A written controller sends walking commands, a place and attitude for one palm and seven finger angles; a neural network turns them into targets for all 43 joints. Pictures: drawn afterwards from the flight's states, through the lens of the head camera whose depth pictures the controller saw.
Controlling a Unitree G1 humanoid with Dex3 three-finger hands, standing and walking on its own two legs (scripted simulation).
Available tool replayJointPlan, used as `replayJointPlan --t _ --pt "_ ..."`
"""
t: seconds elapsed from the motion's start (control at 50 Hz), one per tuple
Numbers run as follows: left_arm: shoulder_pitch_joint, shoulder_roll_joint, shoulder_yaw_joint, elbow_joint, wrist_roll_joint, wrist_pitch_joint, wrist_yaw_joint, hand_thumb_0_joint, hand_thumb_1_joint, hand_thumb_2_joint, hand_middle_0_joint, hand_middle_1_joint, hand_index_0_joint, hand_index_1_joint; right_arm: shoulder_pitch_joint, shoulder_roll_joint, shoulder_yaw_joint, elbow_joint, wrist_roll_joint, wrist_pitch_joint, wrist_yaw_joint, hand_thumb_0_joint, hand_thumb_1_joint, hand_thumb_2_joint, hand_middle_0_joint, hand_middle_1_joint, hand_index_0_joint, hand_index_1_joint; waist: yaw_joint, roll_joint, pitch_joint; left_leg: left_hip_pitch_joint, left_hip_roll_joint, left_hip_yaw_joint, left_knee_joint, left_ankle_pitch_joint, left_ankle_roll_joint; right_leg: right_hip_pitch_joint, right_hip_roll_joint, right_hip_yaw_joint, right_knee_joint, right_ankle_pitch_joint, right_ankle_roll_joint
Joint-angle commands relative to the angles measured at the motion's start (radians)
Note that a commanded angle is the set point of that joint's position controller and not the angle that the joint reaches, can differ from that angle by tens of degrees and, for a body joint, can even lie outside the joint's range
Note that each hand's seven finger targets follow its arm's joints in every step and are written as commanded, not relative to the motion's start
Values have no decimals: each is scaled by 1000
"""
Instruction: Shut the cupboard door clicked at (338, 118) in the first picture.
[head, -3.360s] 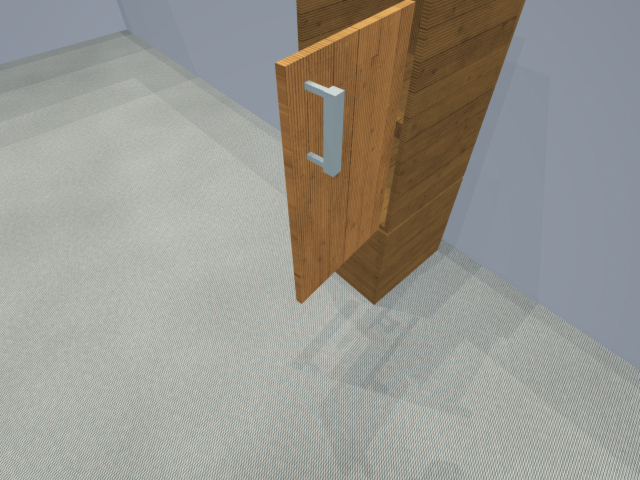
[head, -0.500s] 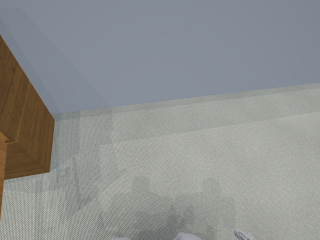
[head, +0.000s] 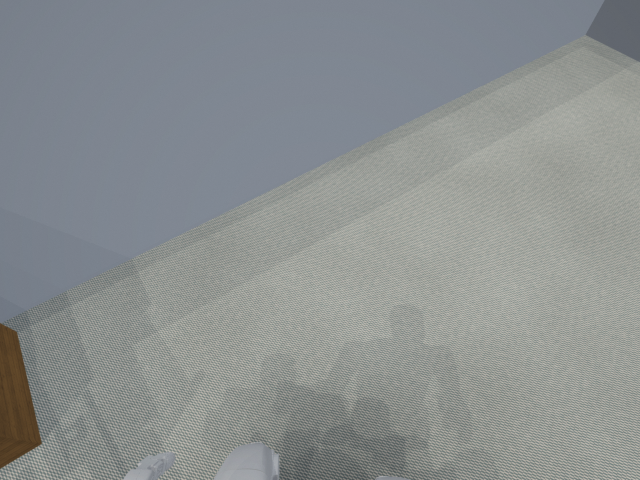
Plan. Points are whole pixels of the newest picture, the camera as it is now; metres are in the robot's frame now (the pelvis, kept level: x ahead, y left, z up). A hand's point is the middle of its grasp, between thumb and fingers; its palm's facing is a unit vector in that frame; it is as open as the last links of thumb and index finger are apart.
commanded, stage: walk around to get in front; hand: left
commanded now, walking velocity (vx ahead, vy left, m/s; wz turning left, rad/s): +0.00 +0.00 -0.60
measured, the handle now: out of the picture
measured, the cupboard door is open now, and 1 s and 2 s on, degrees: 97 97 97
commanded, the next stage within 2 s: walk to a spot facing it in 1.92 s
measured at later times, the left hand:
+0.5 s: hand (194, 440) +0.18 +0.20 -0.16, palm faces -0.26 -0.94 -0.22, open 7.4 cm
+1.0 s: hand (256, 420) +0.21 +0.11 -0.17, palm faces -0.45 -0.88 -0.18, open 7.4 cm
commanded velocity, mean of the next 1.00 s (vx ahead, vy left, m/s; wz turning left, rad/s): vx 0.16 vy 0.00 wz -0.59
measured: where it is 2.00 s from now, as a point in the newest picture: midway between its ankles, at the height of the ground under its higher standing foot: (456, 387)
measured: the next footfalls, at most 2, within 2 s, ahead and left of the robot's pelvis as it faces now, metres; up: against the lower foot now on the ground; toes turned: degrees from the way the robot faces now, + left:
left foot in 0.22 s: +0.08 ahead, +0.14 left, +0.00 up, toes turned -4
right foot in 0.60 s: +0.03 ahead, -0.12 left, +0.00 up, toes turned -27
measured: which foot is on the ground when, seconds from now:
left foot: up 0.00-0.20, down 0.22-0.60, up 0.62-1.00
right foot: down 0.00-0.22, up 0.24-0.58, down 0.60-1.00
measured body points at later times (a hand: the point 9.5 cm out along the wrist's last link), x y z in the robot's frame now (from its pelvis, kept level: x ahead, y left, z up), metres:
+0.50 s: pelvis +0.03 +0.02 +0.01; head +0.08 +0.02 +0.45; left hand +0.19 +0.25 -0.14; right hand +0.01 -0.23 -0.13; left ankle +0.04 +0.14 -0.73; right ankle -0.03 -0.11 -0.68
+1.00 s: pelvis +0.12 -0.05 +0.00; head +0.16 -0.07 +0.45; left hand +0.23 +0.16 -0.15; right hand +0.09 -0.33 -0.13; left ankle +0.23 +0.04 -0.71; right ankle +0.00 -0.10 -0.73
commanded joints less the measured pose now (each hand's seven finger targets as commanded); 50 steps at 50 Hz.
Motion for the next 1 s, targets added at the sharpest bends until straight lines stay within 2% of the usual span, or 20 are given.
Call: replayJointPlan --t 0.0,0.1,0.16,0.18,0.2,0.22,0.24,0.32,0.46,0.5,0.54,0.56,0.58,0.6,0.62,0.64,0.72,0.92,0.94,0.98 --pt "70 197 46 -41 -3 -23 15 0 900 900 -200 -300 -200 -300 -11 -49 -6 -88 5 -28 -1 0 -900 -900 200 300 200 300 33 -106 -185 -32 -22 -28 -88 24 -10 190 -247 275 -169 516 -145" --pt "39 205 57 -44 3 -12 8 0 900 900 -200 -300 -200 -300 -5 -45 -5 -100 12 -42 -7 0 -900 -900 200 300 200 300 24 -155 -161 93 -57 -19 -313 18 6 100 -232 335 -152 452 -145" --pt "-12 179 52 -54 -7 -3 4 0 900 900 -200 -300 -200 -300 97 -64 -6 -70 12 -60 -17 0 -900 -900 200 300 200 300 -33 -122 -175 334 -52 -17 -603 200 22 -46 -165 315 -69 331 -65" --pt "-1 123 42 -68 -15 1 0 0 900 900 -200 -300 -200 -300 133 -128 -15 -61 1 -73 -22 0 -900 -900 200 300 200 300 -42 69 -199 442 105 -184 -742 224 74 -163 -52 229 52 131 -7" --pt "33 74 34 -82 -20 1 -9 0 900 900 -200 -300 -200 -300 151 -218 -32 -74 -11 -78 -25 0 -900 -900 200 300 200 300 -32 345 -216 499 366 -433 -804 418 185 -296 58 59 312 -310 61" --pt "-3 116 34 -85 -5 1 -9 0 900 900 -200 -300 -200 -300 156 -217 -27 -81 -14 -71 -27 0 -900 -900 200 300 200 300 -47 234 -195 428 418 -418 -779 495 249 -274 4 84 503 -354 62" --pt "-1 114 44 -85 1 2 -17 0 900 900 -200 -300 -200 -300 108 -181 -17 -99 -22 -73 -30 0 -900 -900 200 300 200 300 -20 165 -166 360 382 -349 -792 517 259 -273 -16 81 599 -307 72" --pt "31 84 47 -53 2 13 -39 0 900 900 -200 -300 -200 -300 33 -119 0 -116 -17 -80 -31 0 -900 -900 200 300 200 300 26 164 -153 394 227 -52 -720 697 183 -294 -51 17 654 -151 103" --pt "-54 51 26 -84 0 8 -47 0 900 900 -200 -300 -200 -300 139 -141 -23 -62 -20 -69 -17 0 -900 -900 200 300 200 300 -34 210 -149 432 240 57 -669 700 175 -168 -40 -89 260 -158 87" --pt "-33 60 27 -80 0 0 -44 0 900 900 -200 -300 -200 -300 130 -160 -30 -64 -19 -66 -10 0 -900 -900 200 300 200 300 -26 214 -160 419 254 71 -624 698 161 -95 -29 -109 138 -136 70" --pt "63 86 35 -50 0 -7 -42 0 900 900 -200 -300 -200 -300 105 -160 -31 -70 -14 -61 -3 0 -900 -900 200 300 200 300 31 156 -194 315 234 111 -519 489 108 108 -21 -122 -56 11 44" --pt "164 158 51 -18 8 -15 -35 0 900 900 -200 -300 -200 -300 80 -132 -26 -88 -2 -60 5 0 -900 -900 200 300 200 300 90 -17 -235 141 174 165 -348 285 64 312 -130 27 -161 16 -7" --pt "248 294 80 12 12 -26 -19 0 900 900 -200 -300 -200 -300 -7 -40 1 -147 4 -61 15 0 -900 -900 200 300 200 300 151 -405 -196 -195 1 199 -60 -250 5 439 -405 475 -265 107 -126" --pt "273 309 78 17 -10 -22 -2 0 900 900 -200 -300 -200 -300 -66 -93 2 -167 -4 -48 10 0 -900 -900 200 300 200 300 168 -339 -162 -262 7 13 54 -256 12 368 -448 529 -305 31 -185" --pt "229 257 72 10 -10 -24 7 0 900 900 -200 -300 -200 -300 -88 -93 -7 -163 -3 -46 17 0 -900 -900 200 300 200 300 144 -250 -95 -284 36 -29 88 -141 19 316 -400 468 -324 -104 -185" --pt "161 220 66 -3 -6 -29 10 0 900 900 -200 -300 -200 -300 -84 -85 -9 -143 -4 -52 20 0 -900 -900 200 300 200 300 105 -255 -73 -283 47 -34 89 -59 15 279 -345 439 -320 -107 -169" --pt "98 170 43 -14 -2 -57 0 0 900 900 -200 -300 -200 -300 -21 -70 -15 -94 -11 -53 34 0 -900 -900 200 300 200 300 32 -153 -93 -110 24 -14 -24 107 -5 149 -244 261 -315 40 -128" --pt "166 186 55 36 5 -71 -17 0 900 900 -200 -300 -200 -300 -116 -51 -11 -144 -1 -103 32 0 -900 -900 200 300 200 300 62 -157 -72 -23 -43 -2 -388 89 9 201 -244 349 -274 78 -160" --pt "157 185 55 36 3 -70 -18 0 900 900 -200 -300 -200 -300 -101 -52 -9 -137 -1 -109 29 0 -900 -900 200 300 200 300 50 -146 -70 38 -59 9 -444 98 13 174 -233 346 -253 111 -154" --pt "99 171 56 25 -5 -70 -19 0 900 900 -200 -300 -200 -300 39 -76 -12 -88 -3 -124 15 0 -900 -900 200 300 200 300 -28 -86 -104 326 -74 26 -620 194 25 20 -168 284 -130 145 -104"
